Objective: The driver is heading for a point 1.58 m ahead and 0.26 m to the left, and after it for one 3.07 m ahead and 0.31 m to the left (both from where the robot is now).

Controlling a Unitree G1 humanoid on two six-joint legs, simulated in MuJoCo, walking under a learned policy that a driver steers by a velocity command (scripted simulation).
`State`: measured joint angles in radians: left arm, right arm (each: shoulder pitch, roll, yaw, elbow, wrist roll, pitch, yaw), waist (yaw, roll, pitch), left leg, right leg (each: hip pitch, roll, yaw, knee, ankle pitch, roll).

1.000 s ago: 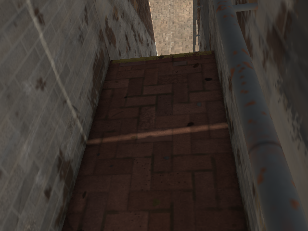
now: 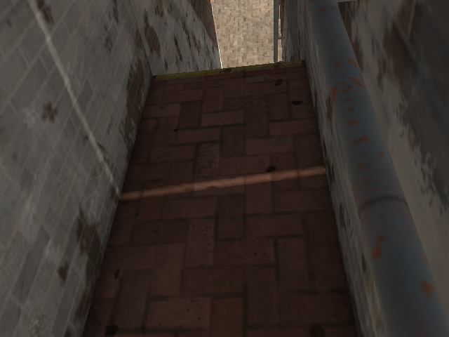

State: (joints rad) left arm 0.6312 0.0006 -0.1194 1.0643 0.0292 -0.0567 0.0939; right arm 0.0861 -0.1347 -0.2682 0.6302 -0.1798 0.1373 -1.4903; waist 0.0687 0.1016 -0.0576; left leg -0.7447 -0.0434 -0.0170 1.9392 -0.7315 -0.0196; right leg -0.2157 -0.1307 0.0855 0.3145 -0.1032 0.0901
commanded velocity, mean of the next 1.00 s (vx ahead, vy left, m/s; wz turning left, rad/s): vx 0.00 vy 0.00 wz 0.00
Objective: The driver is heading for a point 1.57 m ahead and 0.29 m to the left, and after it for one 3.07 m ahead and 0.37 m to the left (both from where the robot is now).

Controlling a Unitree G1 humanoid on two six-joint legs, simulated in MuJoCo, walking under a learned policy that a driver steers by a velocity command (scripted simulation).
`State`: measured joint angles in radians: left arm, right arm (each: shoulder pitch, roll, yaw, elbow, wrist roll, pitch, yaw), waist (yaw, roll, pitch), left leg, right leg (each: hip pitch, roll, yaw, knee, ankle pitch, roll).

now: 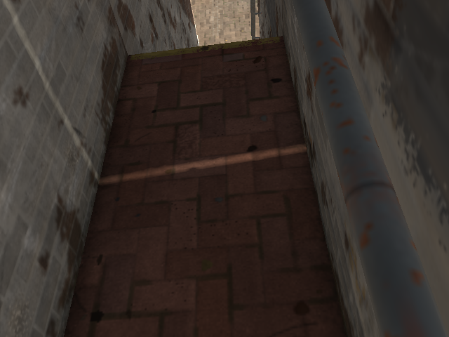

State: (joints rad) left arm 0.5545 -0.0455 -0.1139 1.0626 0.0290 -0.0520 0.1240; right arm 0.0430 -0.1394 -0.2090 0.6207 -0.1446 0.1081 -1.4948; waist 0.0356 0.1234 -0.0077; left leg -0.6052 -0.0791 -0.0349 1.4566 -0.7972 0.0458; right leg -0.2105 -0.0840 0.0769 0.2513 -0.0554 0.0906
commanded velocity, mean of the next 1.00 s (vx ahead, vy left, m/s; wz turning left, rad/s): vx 0.00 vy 0.00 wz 0.00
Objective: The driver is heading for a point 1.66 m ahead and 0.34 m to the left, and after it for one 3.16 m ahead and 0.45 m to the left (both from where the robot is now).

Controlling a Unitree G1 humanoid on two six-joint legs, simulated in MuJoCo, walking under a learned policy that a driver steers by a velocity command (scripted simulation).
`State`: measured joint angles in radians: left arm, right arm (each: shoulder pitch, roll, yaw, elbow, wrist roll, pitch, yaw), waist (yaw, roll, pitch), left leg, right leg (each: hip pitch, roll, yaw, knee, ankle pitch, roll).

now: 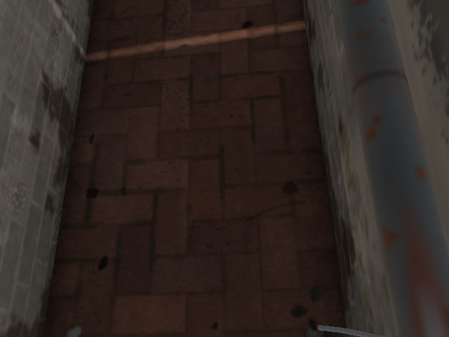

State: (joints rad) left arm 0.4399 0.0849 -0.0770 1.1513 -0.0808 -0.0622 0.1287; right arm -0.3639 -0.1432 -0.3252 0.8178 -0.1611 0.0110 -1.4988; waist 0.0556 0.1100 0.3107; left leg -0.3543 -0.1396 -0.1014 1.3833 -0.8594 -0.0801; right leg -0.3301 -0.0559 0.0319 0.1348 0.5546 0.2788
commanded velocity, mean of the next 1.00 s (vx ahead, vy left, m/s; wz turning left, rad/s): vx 0.45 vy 0.00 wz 0.00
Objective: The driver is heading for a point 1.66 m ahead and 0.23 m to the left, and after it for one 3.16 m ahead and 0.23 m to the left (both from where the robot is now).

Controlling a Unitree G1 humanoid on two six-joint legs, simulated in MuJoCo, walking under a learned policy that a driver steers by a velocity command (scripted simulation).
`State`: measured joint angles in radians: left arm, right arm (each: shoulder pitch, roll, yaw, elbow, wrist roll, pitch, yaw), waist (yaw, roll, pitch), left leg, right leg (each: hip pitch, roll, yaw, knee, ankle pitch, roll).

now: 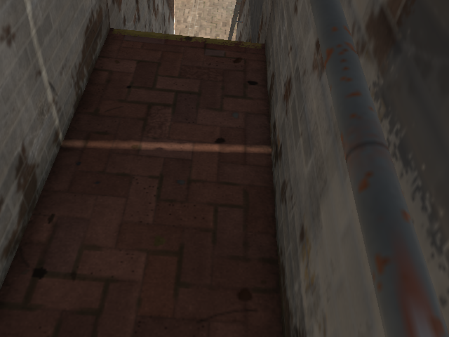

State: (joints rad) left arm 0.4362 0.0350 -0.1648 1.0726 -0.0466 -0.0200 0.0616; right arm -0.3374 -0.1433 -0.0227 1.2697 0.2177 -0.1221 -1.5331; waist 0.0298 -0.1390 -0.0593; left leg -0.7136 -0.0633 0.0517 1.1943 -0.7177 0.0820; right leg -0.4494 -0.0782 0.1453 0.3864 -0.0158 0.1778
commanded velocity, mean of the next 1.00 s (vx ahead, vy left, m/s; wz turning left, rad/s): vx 0.98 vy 0.00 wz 0.00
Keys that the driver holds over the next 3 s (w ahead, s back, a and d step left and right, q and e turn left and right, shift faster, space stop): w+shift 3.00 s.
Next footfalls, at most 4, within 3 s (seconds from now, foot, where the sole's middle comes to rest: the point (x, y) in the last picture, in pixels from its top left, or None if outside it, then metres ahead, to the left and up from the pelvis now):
none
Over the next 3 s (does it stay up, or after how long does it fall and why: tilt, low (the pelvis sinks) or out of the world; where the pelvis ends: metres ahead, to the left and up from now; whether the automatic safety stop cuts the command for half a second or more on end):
stays up -0.03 -0.02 -0.02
